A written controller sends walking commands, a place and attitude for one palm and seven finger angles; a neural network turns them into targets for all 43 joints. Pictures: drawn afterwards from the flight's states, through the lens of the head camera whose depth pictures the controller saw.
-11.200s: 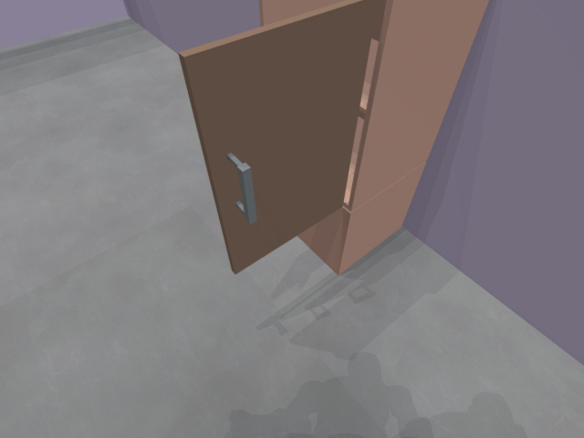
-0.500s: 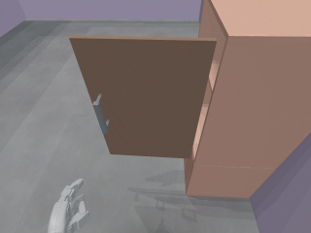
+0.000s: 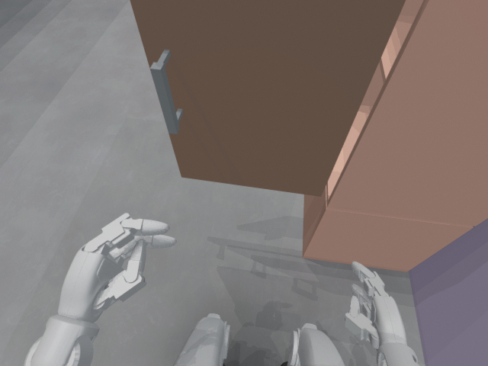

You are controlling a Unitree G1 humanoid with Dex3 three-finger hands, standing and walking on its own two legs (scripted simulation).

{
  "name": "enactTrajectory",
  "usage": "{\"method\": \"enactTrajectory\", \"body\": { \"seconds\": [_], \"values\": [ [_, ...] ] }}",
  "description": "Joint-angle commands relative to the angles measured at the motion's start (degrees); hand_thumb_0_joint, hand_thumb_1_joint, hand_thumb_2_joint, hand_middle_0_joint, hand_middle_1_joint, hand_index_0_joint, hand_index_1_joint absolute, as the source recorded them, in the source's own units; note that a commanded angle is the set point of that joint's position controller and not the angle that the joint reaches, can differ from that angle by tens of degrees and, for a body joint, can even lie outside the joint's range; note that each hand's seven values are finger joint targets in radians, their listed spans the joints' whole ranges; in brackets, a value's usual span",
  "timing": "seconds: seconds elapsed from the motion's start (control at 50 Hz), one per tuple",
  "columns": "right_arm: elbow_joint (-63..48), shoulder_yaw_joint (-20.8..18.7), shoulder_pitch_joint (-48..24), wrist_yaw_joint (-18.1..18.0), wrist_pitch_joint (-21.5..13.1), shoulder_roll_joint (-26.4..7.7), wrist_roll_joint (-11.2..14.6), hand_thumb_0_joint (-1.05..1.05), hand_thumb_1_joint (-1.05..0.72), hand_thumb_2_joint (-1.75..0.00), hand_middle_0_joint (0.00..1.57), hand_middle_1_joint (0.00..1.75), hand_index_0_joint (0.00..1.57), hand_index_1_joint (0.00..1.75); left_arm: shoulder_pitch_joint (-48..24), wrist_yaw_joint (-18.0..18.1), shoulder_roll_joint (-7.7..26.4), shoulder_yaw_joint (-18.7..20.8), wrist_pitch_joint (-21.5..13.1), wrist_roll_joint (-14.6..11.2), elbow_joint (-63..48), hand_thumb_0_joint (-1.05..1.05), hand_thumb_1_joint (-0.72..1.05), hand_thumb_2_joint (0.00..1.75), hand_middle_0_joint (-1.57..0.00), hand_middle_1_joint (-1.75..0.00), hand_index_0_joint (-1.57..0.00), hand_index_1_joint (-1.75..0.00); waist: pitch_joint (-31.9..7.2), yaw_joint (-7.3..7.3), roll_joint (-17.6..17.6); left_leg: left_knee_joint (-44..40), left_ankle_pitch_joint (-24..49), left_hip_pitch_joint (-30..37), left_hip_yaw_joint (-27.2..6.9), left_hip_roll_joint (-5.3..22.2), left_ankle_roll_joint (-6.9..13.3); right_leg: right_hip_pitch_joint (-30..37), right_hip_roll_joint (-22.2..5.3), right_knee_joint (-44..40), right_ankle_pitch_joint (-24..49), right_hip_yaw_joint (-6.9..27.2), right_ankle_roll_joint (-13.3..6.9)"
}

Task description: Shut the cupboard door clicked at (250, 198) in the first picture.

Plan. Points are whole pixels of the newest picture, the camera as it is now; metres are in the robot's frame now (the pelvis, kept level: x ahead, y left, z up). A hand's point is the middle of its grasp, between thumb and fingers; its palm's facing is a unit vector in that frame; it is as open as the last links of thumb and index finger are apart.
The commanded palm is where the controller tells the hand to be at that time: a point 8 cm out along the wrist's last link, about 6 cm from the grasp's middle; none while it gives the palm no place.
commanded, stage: raise the hand and make a fist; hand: left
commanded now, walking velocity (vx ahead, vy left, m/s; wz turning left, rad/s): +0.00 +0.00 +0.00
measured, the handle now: (169, 94) +0.56 +0.21 +0.09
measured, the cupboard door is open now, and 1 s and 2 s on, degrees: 89 89 89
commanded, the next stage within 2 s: bring the fist close to the handle in 1.26 s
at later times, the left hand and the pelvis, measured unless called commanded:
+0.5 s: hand (129, 270) +0.23 +0.18 +0.08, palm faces -0.08 -1.00 -0.04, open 3.2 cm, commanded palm +0.21 +0.24 +0.08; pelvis +0.02 +0.02 +0.02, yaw -1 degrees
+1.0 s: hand (128, 244) +0.26 +0.19 +0.10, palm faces -0.05 -1.00 -0.05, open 3.1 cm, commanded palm +0.23 +0.24 +0.10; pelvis +0.03 +0.00 +0.03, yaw +0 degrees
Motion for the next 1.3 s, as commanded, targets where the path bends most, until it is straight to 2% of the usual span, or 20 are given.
{"method": "enactTrajectory", "body": {
  "seconds": [0.0,0.04,0.08,0.14,0.22,0.28,0.38,0.44,0.5,0.58,0.62,0.68,0.7,0.78,0.9,0.98,1.08,1.14,1.2,1.28],
  "values": [
    [-11.9,-5.6,-0.11,-1.21,-0.42,-9.1,1.34,0.0,-0.9,-0.9,0.2,0.3,0.2,0.3,8.93,-0.59,6.55,5.89,10.14,-0.89,-5.92,0.0,0.9,0.9,-0.81,-0.96,-0.81,-0.96,-16.27,-0.31,-4.82,-16.99,11.92,7.2,0.42,-2.18,1.39,17.45,1.62,-15.26,5.05,5.77,0.31],
    [-12.67,-5.48,-1.02,-1.28,0.42,-7.92,1.02,0.0,-0.9,-0.9,0.2,0.3,0.2,0.3,8.45,2.42,7.33,9.49,10.85,-2.08,-10.23,0.0,0.9,0.9,-0.84,-1.0,-0.84,-1.0,-17.18,1.09,-4.71,-18.22,13.99,8.54,0.55,-2.17,1.01,19.24,1.69,-14.47,7.73,4.75,0.33],
    [-12.16,-5.11,-1.16,-1.41,0.22,-6.94,0.28,0.0,-0.9,-0.9,0.2,0.3,0.2,0.3,7.06,6.36,8.32,12.29,7.76,-2.76,-13.44,0.0,0.9,0.9,-0.88,-1.04,-0.88,-1.04,-16.63,2.14,-3.58,-18.4,16.21,8.94,0.09,-1.91,0.68,19.37,2.24,-12.91,10.19,3.74,-0.28],
    [-10.69,-4.81,1.48,-0.95,-0.75,-6.9,-0.65,0.0,-0.9,-0.9,0.2,0.3,0.2,0.3,4.95,9.12,5.14,8.17,0.37,-1.86,-14.84,0.0,0.9,0.9,-0.93,-1.1,-0.93,-1.1,-14.16,-0.58,-2.95,-17.78,15.77,9.55,-0.05,-1.54,0.49,14.75,2.25,-12.16,9.9,3.24,-0.31],
    [-9.41,-4.83,2.86,-0.55,-1.91,-9.15,-0.81,0.0,-0.9,-0.9,0.2,0.3,0.2,0.3,3.13,6.21,2.92,0.71,-4.84,0.4,-11.4,0.0,0.9,0.9,-1.01,-1.18,-1.01,-1.18,-9.9,-4.31,-0.33,-17.2,10.06,9.1,-0.9,-1.19,0.55,7.82,2.21,-12.18,3.83,3.14,-0.61],
    [-10.22,-4.95,3.46,-0.76,-2.34,-10.41,-0.01,0.0,-0.9,-0.9,0.2,0.3,0.2,0.3,3.76,2.65,3.59,-0.98,-2.44,0.57,-8.98,0.0,0.9,0.9,-1.06,-1.24,-1.06,-1.24,-8.61,-4.9,0.33,-18.52,6.14,8.72,-1.51,-1.44,0.98,7.8,2.06,-13.98,1.44,3.71,-0.66],
    [-12.09,-5.38,3.12,-1.4,-0.69,-10.0,0.19,0.0,-0.9,-0.9,0.2,0.3,0.2,0.3,4.56,4.84,11.46,8.98,1.68,0.03,-15.37,0.0,0.9,0.9,-1.15,-1.34,-1.15,-1.34,-15.11,-0.82,2.9,-21.32,11.27,12.98,-1.46,-1.43,0.52,13.61,2.6,-13.22,5.99,2.75,-0.98],
    [-12.77,-4.96,3.55,-1.21,0.56,-8.75,-0.12,0.0,-0.9,-0.9,0.2,0.3,0.2,0.3,5.52,7.82,8.21,9.35,1.08,-1.75,-17.74,0.0,0.9,0.9,-1.21,-1.4,-1.21,-1.4,-15.3,-0.34,3.42,-21.82,16.26,15.3,-1.0,-1.49,-0.13,15.98,2.79,-13.27,10.25,1.91,-0.95],
    [-12.42,-4.65,4.08,-0.83,1.5,-8.91,-0.41,0.0,-0.9,-0.9,0.2,0.3,0.2,0.3,5.62,8.72,5.09,6.46,0.84,-1.14,-14.03,0.0,0.9,0.9,-1.26,-1.46,-1.26,-1.46,-11.95,-2.27,2.2,-20.85,16.83,14.35,-0.71,-1.24,-0.16,14.37,3.05,-13.59,11.19,1.51,-0.71],
    [-11.92,-4.49,4.98,-0.64,1.59,-10.32,-0.31,0.0,-0.9,-0.9,0.2,0.3,0.2,0.3,2.52,5.17,3.6,0.75,2.25,0.96,-7.6,0.0,0.9,0.9,-1.3,-1.5,-1.3,-1.5,-6.86,-5.55,-0.95,-20.26,12.42,12.14,-1.0,-0.99,0.47,11.63,2.87,-15.6,8.36,2.14,-0.42],
    [-12.42,-4.49,5.4,-0.82,1.21,-10.82,-0.05,0.0,-0.9,-0.9,0.2,0.3,0.2,0.3,0.61,3.13,5.78,1.43,3.03,1.09,-7.79,0.0,0.9,0.9,-1.3,-1.5,-1.3,-1.5,-8.06,-5.31,-0.51,-20.33,11.93,12.38,-0.81,-1.13,0.6,12.41,2.65,-16.28,8.07,2.86,-0.43],
    [-12.5,-4.32,5.02,-1.37,1.07,-10.68,-0.07,0.0,-0.9,-0.9,0.2,0.3,0.2,0.3,-1.75,2.5,11.22,7.51,3.0,-0.05,-10.18,0.0,0.9,0.9,-1.3,-1.5,-1.3,-1.5,-11.34,-3.37,0.28,-20.34,13.77,13.04,-0.25,-1.46,0.76,16.2,2.67,-16.58,9.28,3.74,-0.8],
    [-12.83,-4.09,4.77,-1.37,0.93,-10.19,-0.19,0.0,-0.9,-0.9,0.2,0.3,0.2,0.3,-2.57,2.6,11.48,8.74,2.47,-0.81,-12.86,0.0,0.9,0.9,-1.3,-1.5,-1.3,-1.5,-14.34,-2.5,2.44,-20.55,15.69,14.42,-0.05,-1.62,0.7,17.91,2.45,-16.17,11.01,3.83,-0.9],
    [-11.86,-3.95,4.65,-1.39,1.09,-8.86,-0.38,0.0,-0.9,-0.9,0.2,0.3,0.2,0.3,-0.56,4.9,11.5,12.55,0.67,-2.9,-13.64,0.0,0.9,0.9,-1.3,-1.5,-1.3,-1.5,-16.26,-1.09,2.34,-20.33,21.57,16.1,0.22,-1.62,0.3,20.77,2.92,-15.25,16.98,3.34,-0.93],
    [-10.99,-4.42,5.3,-0.89,1.56,-10.09,0.2,0.0,-0.9,-0.9,0.2,0.3,0.2,0.3,1.17,2.22,4.98,4.59,3.61,-1.88,-3.49,0.0,0.9,0.9,-1.3,-1.5,-1.3,-1.5,-9.62,-4.21,-1.95,-20.33,17.19,12.6,0.72,-1.53,0.63,17.97,2.29,-17.67,13.74,3.75,-0.03],
    [-11.88,-4.65,5.22,-1.31,1.38,-10.69,0.27,0.0,-0.9,-0.9,0.2,0.3,0.2,0.3,-1.19,0.81,9.22,7.15,4.56,-1.8,-4.85,0.0,0.9,0.9,-1.3,-1.5,-1.3,-1.5,-11.15,-3.41,-2.87,-20.13,16.98,11.89,1.09,-1.83,1.1,20.53,1.89,-18.64,13.08,5.35,-0.16],
    [-11.38,-4.33,4.57,-1.56,0.87,-9.13,-0.34,0.0,-0.9,-0.9,0.2,0.3,0.2,0.3,-3.66,3.84,12.23,12.57,-1.12,-3.34,-11.85,0.0,0.9,0.9,-1.3,-1.5,-1.3,-1.5,-15.4,-1.18,0.48,-19.77,19.43,13.22,1.32,-1.85,0.75,22.8,2.01,-16.76,15.6,5.74,-0.57],
    [-10.47,-4.28,4.7,-1.03,1.0,-8.96,-0.29,0.0,-0.9,-0.9,0.2,0.3,0.2,0.3,-1.27,4.48,7.81,9.18,-2.43,-2.99,-8.39,0.0,0.9,0.9,-1.3,-1.5,-1.3,-1.5,-12.71,-2.33,0.88,-19.93,18.5,13.24,1.44,-1.77,0.49,19.98,2.06,-16.44,14.82,4.83,-0.39],
    [-10.56,-4.56,4.67,-0.74,1.65,-9.87,0.11,0.0,-0.9,-0.9,0.2,0.3,0.2,0.3,0.33,3.14,5.96,5.77,-0.13,-1.85,-3.52,0.0,0.9,0.9,-1.3,-1.5,-1.3,-1.5,-9.69,-3.5,-0.18,-20.04,15.14,11.72,1.58,-1.76,0.77,17.95,1.9,-17.96,10.99,5.16,-0.15],
    [-11.75,-4.7,4.84,-1.17,1.93,-10.59,0.54,0.0,-0.9,-0.9,0.2,0.3,0.2,0.3,-1.07,1.01,8.49,5.98,3.06,-1.48,-3.73,0.0,0.9,0.9,-1.3,-1.5,-1.3,-1.5,-9.81,-3.86,-2.68,-20.3,13.62,11.25,1.45,-1.84,1.32,19.36,1.76,-19.95,8.58,6.47,0.0]
  ]
}}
